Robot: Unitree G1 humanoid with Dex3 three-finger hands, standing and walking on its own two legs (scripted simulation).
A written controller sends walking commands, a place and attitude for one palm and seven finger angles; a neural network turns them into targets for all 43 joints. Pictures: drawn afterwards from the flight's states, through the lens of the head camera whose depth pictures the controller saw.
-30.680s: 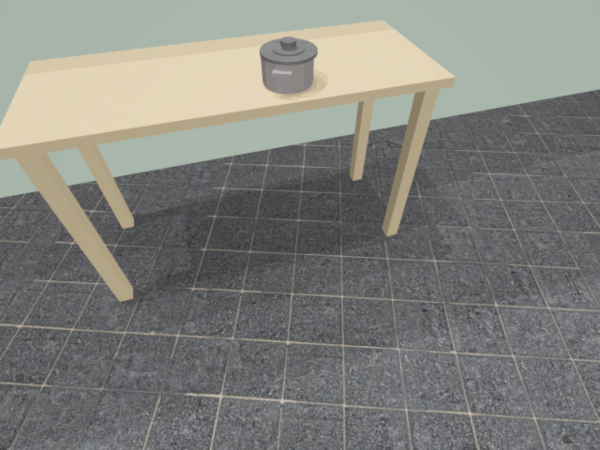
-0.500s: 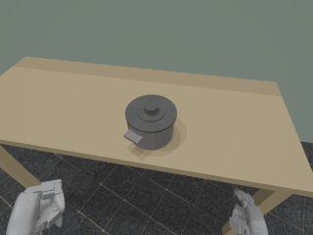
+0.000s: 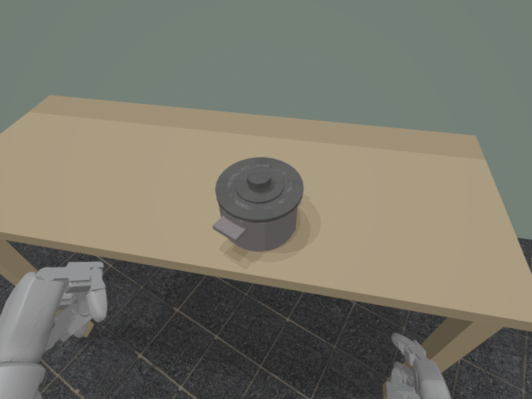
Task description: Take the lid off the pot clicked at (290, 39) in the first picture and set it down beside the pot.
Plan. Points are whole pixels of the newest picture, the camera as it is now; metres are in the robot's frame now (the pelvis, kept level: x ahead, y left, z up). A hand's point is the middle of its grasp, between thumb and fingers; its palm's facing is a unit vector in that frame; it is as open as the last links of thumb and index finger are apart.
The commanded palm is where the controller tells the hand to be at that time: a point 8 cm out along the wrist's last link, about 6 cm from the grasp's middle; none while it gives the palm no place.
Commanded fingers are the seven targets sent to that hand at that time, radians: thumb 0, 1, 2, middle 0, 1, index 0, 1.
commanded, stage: reach forward and open the fingers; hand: left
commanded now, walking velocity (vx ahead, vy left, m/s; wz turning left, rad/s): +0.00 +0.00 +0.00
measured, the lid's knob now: (259, 177) +0.45 +0.08 +0.09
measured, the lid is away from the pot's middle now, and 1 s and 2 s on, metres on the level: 0.01 0.01 0.01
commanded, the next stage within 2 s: move the open hand above the knob in 1.02 s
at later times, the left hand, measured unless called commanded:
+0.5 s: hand (69, 293) +0.19 +0.27 +0.12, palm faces -0.26 +0.00 -0.96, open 5.1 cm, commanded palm +0.19 +0.26 +0.18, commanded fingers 0.00 -0.01 1.28 -0.94 -0.44 -0.94 -0.44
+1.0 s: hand (73, 247) +0.24 +0.28 +0.14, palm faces -0.17 +0.06 -0.98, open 10.1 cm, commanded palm +0.22 +0.27 +0.21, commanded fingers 0.00 -0.30 1.39 -0.81 -0.08 -0.81 -0.08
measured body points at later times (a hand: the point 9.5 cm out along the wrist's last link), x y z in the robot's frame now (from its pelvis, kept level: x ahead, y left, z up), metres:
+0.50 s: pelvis -0.03 -0.01 +0.00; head +0.00 -0.04 +0.45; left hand +0.20 +0.27 +0.18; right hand +0.19 -0.23 -0.09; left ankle +0.00 +0.10 -0.74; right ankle -0.03 -0.11 -0.74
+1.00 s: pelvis -0.04 +0.03 +0.00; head -0.02 +0.00 +0.45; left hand +0.24 +0.28 +0.20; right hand +0.18 -0.18 -0.10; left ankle +0.00 +0.10 -0.74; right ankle -0.03 -0.11 -0.74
